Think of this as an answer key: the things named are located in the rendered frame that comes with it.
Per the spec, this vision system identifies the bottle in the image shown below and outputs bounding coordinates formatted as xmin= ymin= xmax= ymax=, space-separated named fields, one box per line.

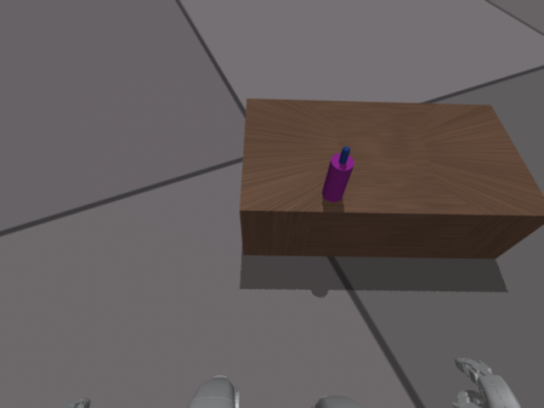
xmin=322 ymin=146 xmax=354 ymax=202

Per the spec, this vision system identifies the right robot hand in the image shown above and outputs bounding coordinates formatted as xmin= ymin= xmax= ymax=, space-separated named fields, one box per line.
xmin=452 ymin=357 xmax=521 ymax=408

